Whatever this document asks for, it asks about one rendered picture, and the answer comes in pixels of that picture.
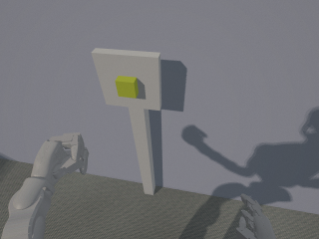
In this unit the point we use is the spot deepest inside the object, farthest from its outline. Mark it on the button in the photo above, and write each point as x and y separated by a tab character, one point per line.
127	87

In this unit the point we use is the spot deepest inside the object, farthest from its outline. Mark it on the left robot forearm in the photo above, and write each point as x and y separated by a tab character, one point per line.
28	209

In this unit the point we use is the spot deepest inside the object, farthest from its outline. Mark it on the right robot hand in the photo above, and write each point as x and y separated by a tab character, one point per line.
259	225

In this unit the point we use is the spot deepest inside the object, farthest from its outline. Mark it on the left robot hand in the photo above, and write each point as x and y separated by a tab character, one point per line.
53	161

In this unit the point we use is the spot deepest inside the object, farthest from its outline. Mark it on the panel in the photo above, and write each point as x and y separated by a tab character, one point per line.
146	67

